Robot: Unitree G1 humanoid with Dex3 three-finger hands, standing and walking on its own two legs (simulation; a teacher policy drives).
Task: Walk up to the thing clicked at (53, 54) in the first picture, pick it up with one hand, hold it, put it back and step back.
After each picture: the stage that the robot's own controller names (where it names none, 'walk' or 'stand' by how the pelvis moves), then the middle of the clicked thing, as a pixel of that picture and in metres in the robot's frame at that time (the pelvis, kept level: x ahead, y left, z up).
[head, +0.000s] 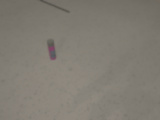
stand; (51, 50) +1.21 +0.34 -0.66
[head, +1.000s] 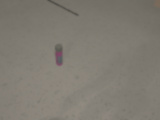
walk; (59, 55) +1.11 +0.19 -0.64
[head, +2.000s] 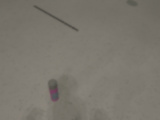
walk; (53, 91) +0.69 +0.20 -0.65
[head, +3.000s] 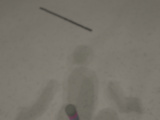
walk; (72, 114) +0.41 +0.16 -0.62
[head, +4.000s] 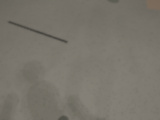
stand; out of the picture +0.38 +0.12 -0.62
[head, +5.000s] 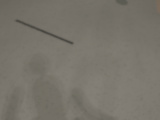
stand; out of the picture +0.35 +0.11 -0.64
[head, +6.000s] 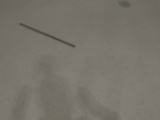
walk; out of the picture +0.34 +0.13 -0.65
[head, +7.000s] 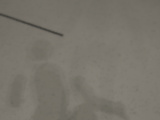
walk; out of the picture +0.28 +0.16 -0.61
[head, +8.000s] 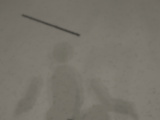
walk; out of the picture +0.31 +0.13 -0.61
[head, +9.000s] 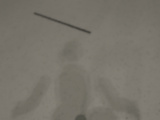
stand; out of the picture +0.33 +0.10 -0.61
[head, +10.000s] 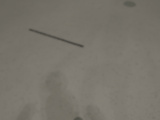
walk; out of the picture +0.41 +0.08 -0.61
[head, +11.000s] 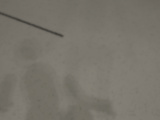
stand; out of the picture +0.27 +0.13 -0.62
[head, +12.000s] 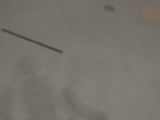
stand; out of the picture +0.27 +0.13 -0.65
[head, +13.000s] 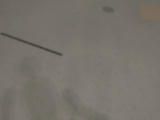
stand; out of the picture +0.25 +0.14 -0.66
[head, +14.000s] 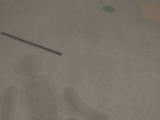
stand; out of the picture +0.24 +0.14 -0.66
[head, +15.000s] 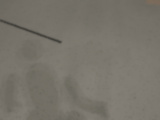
go down; out of the picture +0.25 +0.14 -0.64
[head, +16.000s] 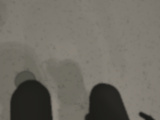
go down; (29, 85) +0.33 +0.20 -0.27
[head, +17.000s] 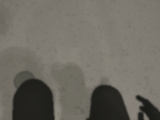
close in; (29, 86) +0.32 +0.21 -0.25
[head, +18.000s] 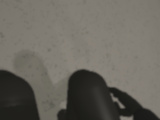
close in; out of the picture +0.29 +0.25 -0.15
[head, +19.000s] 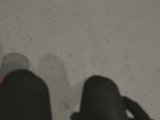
lift; (8, 84) +0.29 +0.22 -0.17
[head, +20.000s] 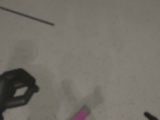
hold; out of the picture +0.34 +0.03 -0.60
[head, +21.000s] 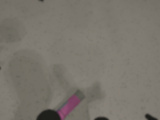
go down; (68, 106) +0.35 +0.03 -0.56
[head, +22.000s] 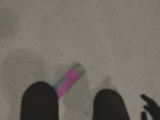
go down; (65, 83) +0.38 +0.07 -0.36
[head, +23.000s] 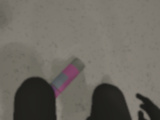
go down; (63, 80) +0.37 +0.07 -0.33
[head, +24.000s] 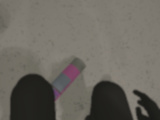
go down; (63, 80) +0.36 +0.07 -0.30
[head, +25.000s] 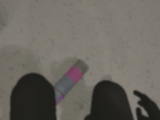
go down; (66, 82) +0.35 +0.05 -0.30
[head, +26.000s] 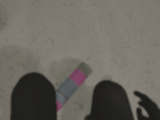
go down; (70, 85) +0.34 +0.04 -0.30
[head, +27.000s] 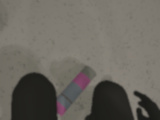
lower; (74, 89) +0.32 +0.02 -0.30
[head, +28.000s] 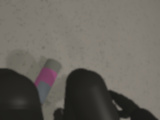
lower; (41, 88) +0.31 +0.02 -0.24
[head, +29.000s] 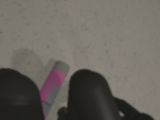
lower; (49, 90) +0.30 +0.01 -0.24
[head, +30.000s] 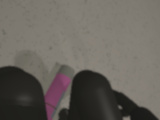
open; (55, 93) +0.29 -0.01 -0.24
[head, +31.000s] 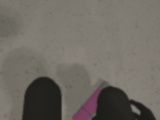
walk; (93, 103) +0.29 -0.06 -0.35
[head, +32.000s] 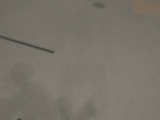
stand; out of the picture +0.15 -0.14 -0.68
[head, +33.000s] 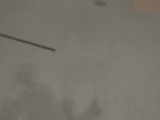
stand; out of the picture +0.17 -0.12 -0.68
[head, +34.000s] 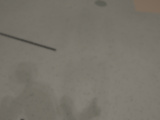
stand; out of the picture +0.17 -0.12 -0.69
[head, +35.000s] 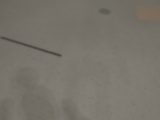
stand; out of the picture +0.20 -0.13 -0.74
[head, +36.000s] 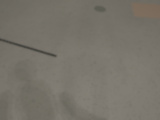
stand; out of the picture +0.16 -0.12 -0.75
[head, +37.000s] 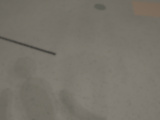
walk; out of the picture +0.16 -0.11 -0.75
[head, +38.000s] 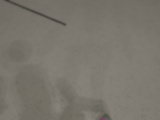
walk; out of the picture +0.32 -0.16 -0.73
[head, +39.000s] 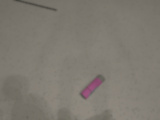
walk; (93, 86) +0.66 -0.09 -0.71
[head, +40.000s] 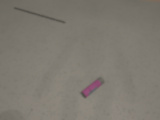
stand; (93, 87) +0.81 -0.11 -0.73
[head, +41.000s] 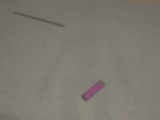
stand; (93, 90) +0.80 -0.13 -0.75
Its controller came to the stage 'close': yes
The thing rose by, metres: 0.02
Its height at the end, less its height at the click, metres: -0.09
